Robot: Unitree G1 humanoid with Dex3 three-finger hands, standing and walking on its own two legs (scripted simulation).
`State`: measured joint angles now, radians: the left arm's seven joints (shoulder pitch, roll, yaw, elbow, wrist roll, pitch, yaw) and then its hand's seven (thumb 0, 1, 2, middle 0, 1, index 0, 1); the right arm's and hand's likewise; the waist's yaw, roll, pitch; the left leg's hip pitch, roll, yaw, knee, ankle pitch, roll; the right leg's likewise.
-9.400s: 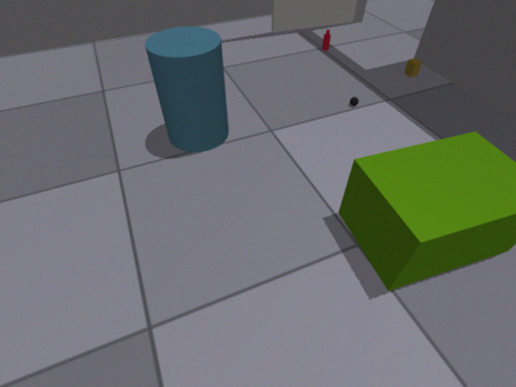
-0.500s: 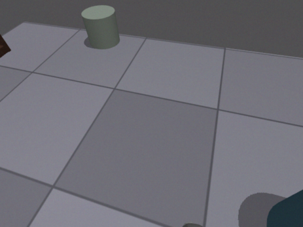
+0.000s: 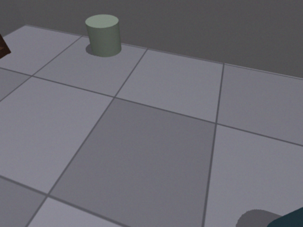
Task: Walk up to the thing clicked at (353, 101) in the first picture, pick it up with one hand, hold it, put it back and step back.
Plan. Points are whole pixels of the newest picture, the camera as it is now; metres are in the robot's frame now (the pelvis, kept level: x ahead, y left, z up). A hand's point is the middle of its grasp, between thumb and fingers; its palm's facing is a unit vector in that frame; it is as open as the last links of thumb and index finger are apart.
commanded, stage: walk up
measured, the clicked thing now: out of the picture -0.32 -1.83 -0.74
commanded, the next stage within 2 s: stand in 0.38 s
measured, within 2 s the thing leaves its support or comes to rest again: neither
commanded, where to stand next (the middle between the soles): +0.06 -0.01 m, yaw -2 degrees
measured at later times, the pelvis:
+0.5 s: pelvis +0.01 -0.01 +0.01, yaw +1 degrees
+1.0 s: pelvis +0.01 -0.03 +0.01, yaw +1 degrees
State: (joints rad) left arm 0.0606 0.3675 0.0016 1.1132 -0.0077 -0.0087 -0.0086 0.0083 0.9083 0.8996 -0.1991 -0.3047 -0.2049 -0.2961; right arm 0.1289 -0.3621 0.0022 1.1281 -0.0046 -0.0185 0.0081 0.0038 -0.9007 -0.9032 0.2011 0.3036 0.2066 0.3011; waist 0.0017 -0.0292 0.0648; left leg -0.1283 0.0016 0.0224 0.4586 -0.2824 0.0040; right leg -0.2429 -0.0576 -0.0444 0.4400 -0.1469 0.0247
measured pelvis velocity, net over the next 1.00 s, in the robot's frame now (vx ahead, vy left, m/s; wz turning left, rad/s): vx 0.01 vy -0.03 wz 0.01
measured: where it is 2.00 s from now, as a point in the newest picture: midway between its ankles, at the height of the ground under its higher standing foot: outside the picture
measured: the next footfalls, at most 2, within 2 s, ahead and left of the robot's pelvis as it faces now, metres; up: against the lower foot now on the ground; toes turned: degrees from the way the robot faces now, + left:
none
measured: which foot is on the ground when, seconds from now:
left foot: down 0.00-1.00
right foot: down 0.00-1.00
